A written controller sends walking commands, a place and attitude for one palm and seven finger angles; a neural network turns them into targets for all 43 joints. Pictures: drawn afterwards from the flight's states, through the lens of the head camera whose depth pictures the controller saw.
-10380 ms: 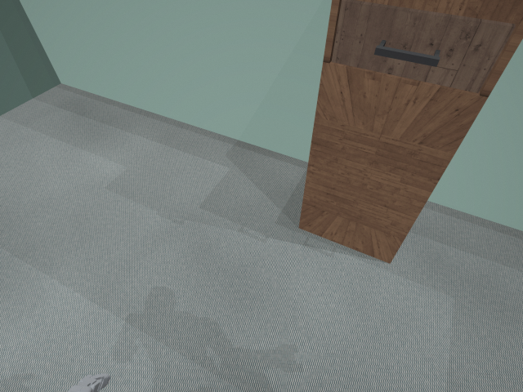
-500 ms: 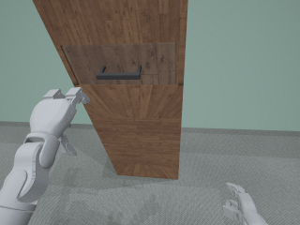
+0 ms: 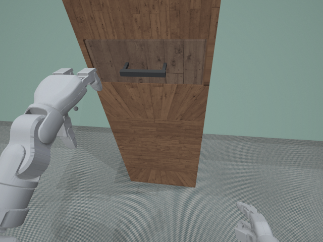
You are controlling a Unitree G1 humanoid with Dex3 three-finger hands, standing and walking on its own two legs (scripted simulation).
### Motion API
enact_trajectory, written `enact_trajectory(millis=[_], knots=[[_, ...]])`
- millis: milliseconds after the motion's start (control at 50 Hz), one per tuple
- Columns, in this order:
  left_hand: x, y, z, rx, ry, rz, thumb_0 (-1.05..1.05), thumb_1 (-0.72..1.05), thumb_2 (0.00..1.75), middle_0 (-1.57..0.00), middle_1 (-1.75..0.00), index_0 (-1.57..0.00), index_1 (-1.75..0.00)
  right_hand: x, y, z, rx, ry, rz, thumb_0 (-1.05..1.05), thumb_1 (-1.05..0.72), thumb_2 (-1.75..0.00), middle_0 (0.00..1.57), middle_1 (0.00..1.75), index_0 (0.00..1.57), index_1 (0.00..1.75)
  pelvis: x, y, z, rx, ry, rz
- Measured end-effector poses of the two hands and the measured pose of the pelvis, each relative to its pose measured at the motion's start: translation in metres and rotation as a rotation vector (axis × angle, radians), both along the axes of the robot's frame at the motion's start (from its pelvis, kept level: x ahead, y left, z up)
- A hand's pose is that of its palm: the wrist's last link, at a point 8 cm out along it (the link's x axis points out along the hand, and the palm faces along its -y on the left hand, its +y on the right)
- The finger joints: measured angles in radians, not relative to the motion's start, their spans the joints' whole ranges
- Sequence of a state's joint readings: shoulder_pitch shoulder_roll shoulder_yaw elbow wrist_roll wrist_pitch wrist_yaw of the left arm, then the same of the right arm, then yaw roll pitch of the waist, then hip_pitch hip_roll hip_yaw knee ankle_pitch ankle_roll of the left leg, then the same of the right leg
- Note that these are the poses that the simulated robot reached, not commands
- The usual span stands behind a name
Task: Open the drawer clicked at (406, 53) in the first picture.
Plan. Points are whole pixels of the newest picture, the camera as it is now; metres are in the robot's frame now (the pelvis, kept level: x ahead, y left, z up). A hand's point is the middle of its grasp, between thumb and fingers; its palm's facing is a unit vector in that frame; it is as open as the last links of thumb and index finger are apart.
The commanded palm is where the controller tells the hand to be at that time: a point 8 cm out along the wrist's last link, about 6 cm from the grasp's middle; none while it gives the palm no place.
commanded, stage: raise the hand with hooked fingers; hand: left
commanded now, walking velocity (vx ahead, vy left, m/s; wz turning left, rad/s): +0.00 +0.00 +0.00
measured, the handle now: (144, 69) +0.59 +0.15 +0.14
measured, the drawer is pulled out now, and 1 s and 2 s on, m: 0.00 0.00 0.00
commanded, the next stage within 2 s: move the hooked fingers above the handle in 0.28 s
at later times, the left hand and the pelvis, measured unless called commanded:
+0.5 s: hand (87, 112) +0.31 +0.21 +0.20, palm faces +0.10 -0.02 -1.00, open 13.8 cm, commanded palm +0.29 +0.22 +0.27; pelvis +0.00 -0.02 +0.00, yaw +1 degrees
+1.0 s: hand (111, 80) +0.41 +0.18 +0.21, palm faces +0.15 -0.05 -0.99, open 13.8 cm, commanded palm +0.38 +0.20 +0.26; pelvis +0.03 -0.05 +0.00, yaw +0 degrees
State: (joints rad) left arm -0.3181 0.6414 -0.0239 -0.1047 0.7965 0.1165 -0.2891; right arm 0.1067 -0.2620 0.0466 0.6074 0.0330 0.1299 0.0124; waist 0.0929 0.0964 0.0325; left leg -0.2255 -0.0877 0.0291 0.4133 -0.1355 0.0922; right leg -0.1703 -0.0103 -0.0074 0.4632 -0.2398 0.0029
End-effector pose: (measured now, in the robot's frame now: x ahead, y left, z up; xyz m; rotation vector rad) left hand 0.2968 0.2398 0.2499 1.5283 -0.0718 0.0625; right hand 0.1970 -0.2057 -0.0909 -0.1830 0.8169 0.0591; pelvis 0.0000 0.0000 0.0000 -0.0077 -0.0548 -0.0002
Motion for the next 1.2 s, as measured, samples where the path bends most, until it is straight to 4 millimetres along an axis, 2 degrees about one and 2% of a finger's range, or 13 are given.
enact_trajectory(millis=[120,220,280,420,500,620,700,840,920,980,1060,1140,1200], knots=[[-0.01,-0.005,0.006,0.005,-0.082,-0.054,0.0,-0.49,0.3,-0.32,-1.21,-0.32,-1.2,-0.011,-0.01,-0.004,-0.031,0.02,-0.003,0.01,-0.91,-0.9,0.2,0.3,0.2,0.3,-0.005,-0.003,0.0,0.0,-0.006,0.004],[-0.01,0.006,0.021,-0.003,-0.143,0.033,0.0,-0.49,0.3,-0.32,-1.21,-0.32,-1.2,-0.012,-0.012,-0.007,-0.02,0.031,0.001,0.01,-0.91,-0.9,0.2,0.3,0.2,0.3,-0.008,-0.007,0.0,0.001,-0.001,0.008],[-0.009,0.009,0.021,-0.011,-0.12,0.09,0.0,-0.49,0.3,-0.31,-1.21,-0.32,-1.2,-0.009,-0.012,-0.008,-0.002,0.022,0.002,0.02,-0.91,-0.9,0.2,0.3,0.2,0.3,-0.009,-0.01,0.0,0.002,0.001,0.009],[-0.01,-0.02,-0.003,0.006,0.004,0.025,0.0,-0.49,0.3,-0.31,-1.21,-0.32,-1.2,0.004,-0.014,0.0,0.018,-0.039,0.006,0.02,-0.91,-0.9,0.2,0.3,0.2,0.3,-0.005,-0.018,0.0,0.006,-0.005,0.01],[-0.008,-0.032,-0.001,0.026,-0.013,-0.043,0.0,-0.49,0.3,-0.32,-1.21,-0.32,-1.2,0.01,-0.02,0.004,0.0,-0.056,0.011,0.01,-0.91,-0.9,0.2,0.3,0.2,0.3,-0.002,-0.025,0.0,0.004,-0.009,0.015],[0.012,-0.018,0.018,0.005,-0.083,0.044,0.0,-0.49,0.3,-0.32,-1.21,-0.32,-1.2,0.011,-0.034,0.0,-0.015,-0.023,0.006,0.01,-0.91,-0.9,0.2,0.3,0.2,0.3,0.001,-0.035,0.001,0.004,0.006,0.025],[0.029,-0.016,0.015,0.007,-0.044,0.112,0.0,-0.49,0.3,-0.31,-1.21,-0.32,-1.2,0.007,-0.045,-0.006,-0.018,0.013,-0.007,0.01,-0.91,-0.9,0.2,0.3,0.2,0.3,0.004,-0.038,0.001,0.005,0.024,0.03],[0.06,-0.056,-0.014,0.032,0.085,-0.02,0.0,-0.49,0.3,-0.31,-1.21,-0.32,-1.2,0.001,-0.061,-0.012,-0.034,0.05,-0.059,0.01,-0.91,-0.9,0.2,0.3,0.2,0.3,0.015,-0.042,0.001,0.01,0.045,0.024],[0.074,-0.069,-0.008,0.019,0.032,-0.105,0.0,-0.49,0.3,-0.32,-1.21,-0.32,-1.2,-0.002,-0.069,-0.014,-0.045,0.067,-0.094,0.01,-0.91,-0.9,0.2,0.3,0.2,0.3,0.024,-0.044,0.001,0.014,0.055,0.01],[0.084,-0.06,0.007,0.001,-0.045,-0.073,0.0,-0.49,0.3,-0.32,-1.21,-0.32,-1.2,-0.004,-0.074,-0.017,-0.043,0.092,-0.111,0.01,-0.91,-0.9,0.2,0.3,0.2,0.3,0.029,-0.045,0.001,0.016,0.065,0.002],[0.097,-0.036,0.018,-0.011,-0.074,0.072,0.0,-0.49,0.3,-0.32,-1.2,-0.32,-1.2,-0.005,-0.077,-0.023,-0.033,0.138,-0.116,0.01,-0.91,-0.9,0.2,0.3,0.19,0.3,0.034,-0.045,0.001,0.017,0.083,-0.001],[0.107,-0.024,0.001,0.008,0.03,0.176,0.0,-0.49,0.3,-0.31,-1.2,-0.32,-1.2,0.0,-0.078,-0.026,-0.031,0.164,-0.116,0.01,-0.91,-0.9,0.2,0.3,0.19,0.3,0.038,-0.044,0.0,0.018,0.098,0.008],[0.113,-0.036,-0.022,0.018,0.127,0.129,0.0,-0.49,0.3,-0.31,-1.2,-0.31,-1.2,0.006,-0.077,-0.024,-0.044,0.162,-0.113,0.01,-0.91,-0.9,0.2,0.3,0.19,0.3,0.041,-0.043,0.0,0.017,0.105,0.021]])
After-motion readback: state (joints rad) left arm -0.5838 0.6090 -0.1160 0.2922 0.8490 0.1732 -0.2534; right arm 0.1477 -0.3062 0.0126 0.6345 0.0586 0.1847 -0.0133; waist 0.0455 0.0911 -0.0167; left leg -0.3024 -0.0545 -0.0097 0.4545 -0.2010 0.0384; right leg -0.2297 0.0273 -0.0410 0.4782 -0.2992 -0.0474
